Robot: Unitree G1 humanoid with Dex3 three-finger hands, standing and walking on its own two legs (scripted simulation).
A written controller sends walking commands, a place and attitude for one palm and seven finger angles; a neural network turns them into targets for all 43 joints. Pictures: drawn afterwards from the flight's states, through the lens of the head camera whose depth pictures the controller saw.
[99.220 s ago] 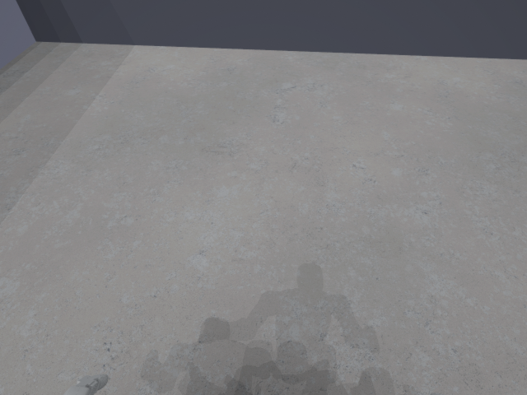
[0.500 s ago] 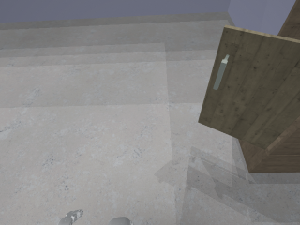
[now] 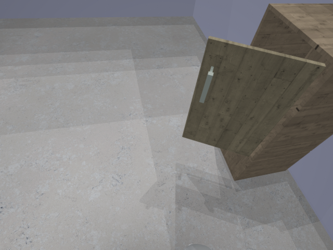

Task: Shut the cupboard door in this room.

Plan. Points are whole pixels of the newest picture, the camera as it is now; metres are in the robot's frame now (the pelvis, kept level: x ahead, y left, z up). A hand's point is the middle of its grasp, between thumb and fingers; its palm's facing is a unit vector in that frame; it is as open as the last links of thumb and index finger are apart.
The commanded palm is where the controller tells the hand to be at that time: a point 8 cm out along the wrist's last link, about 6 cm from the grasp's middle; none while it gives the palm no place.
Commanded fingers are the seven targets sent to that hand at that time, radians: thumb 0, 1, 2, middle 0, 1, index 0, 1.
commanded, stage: turn to face it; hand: left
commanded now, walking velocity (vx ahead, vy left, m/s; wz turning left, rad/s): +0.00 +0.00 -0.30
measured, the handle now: (206, 85) +0.70 -0.10 -0.04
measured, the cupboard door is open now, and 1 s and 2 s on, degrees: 60 60 60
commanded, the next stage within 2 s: take the last steps up to it in 0.14 s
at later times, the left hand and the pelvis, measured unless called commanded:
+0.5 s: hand out of the picture +0.11 +0.12 -0.16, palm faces -0.11 -0.97 -0.21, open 7.3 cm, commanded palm none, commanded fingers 0.00 0.90 0.90 -0.20 -0.30 -0.20 -0.30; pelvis +0.03 -0.06 +0.00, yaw -8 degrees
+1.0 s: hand (150, 203) +0.27 +0.06 -0.17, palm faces -0.25 -0.95 -0.19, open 7.4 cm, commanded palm none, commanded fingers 0.00 0.90 0.90 -0.20 -0.30 -0.20 -0.30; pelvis +0.16 -0.12 +0.00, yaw -15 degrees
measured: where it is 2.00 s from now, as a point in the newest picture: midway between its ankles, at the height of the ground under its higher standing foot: outside the picture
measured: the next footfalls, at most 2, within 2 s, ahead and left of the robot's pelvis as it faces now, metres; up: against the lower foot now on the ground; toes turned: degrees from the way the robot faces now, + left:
right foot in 0.24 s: +0.01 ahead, -0.14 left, +0.00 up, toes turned -9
left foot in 0.64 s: +0.15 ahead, +0.05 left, +0.00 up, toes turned -3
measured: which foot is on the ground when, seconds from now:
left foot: down 0.00-0.24, up 0.26-0.62, down 0.64-1.00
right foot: up 0.00-0.22, down 0.24-0.66, up 0.68-1.00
